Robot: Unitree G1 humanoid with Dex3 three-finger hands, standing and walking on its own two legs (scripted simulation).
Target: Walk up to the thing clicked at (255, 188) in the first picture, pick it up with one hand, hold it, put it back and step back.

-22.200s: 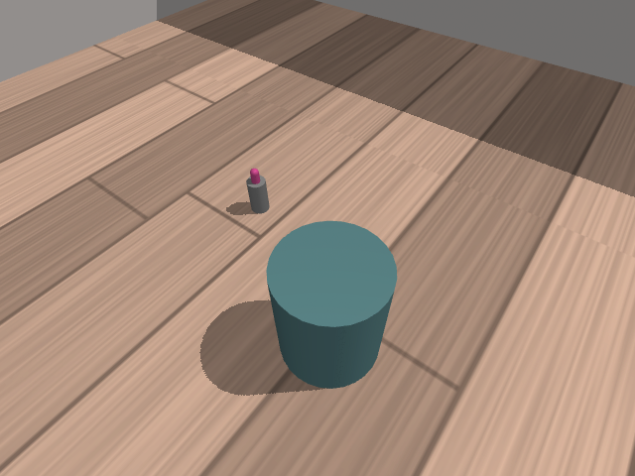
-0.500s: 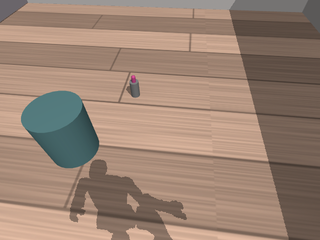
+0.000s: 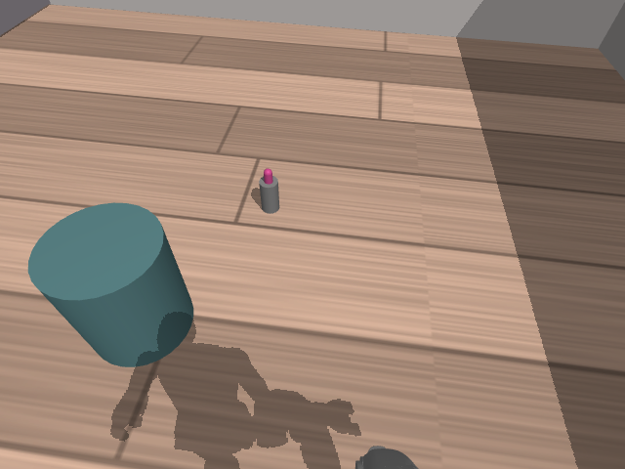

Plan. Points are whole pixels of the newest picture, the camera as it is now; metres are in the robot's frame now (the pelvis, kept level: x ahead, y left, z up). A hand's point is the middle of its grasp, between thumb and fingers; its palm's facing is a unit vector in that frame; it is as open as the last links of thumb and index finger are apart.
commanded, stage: walk up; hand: left
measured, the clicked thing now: (269, 189) +1.32 +0.16 -0.66
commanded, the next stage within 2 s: none
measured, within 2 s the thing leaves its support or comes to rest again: neither
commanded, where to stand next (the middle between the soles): +0.95 -0.03 m, yaw +1 degrees
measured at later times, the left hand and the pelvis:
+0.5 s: hand (168, 387) +0.27 +0.23 -0.13, palm faces +0.02 -0.93 -0.37, open 7.4 cm; pelvis +0.24 -0.05 +0.00, yaw +1 degrees
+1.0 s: hand (199, 248) +0.55 +0.23 -0.13, palm faces -0.08 -0.92 -0.39, open 7.4 cm; pelvis +0.48 -0.05 -0.01, yaw -1 degrees
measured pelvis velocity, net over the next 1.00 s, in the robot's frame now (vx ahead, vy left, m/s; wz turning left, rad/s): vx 0.48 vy -0.05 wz -0.01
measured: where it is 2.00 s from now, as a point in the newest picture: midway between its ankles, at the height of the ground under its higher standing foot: (323, 292)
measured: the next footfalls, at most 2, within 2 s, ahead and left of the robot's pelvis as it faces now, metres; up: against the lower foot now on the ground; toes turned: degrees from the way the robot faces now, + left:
right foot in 0.18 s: +0.24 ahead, -0.16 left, +0.00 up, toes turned -5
left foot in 0.60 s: +0.47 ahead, +0.10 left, +0.00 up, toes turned +7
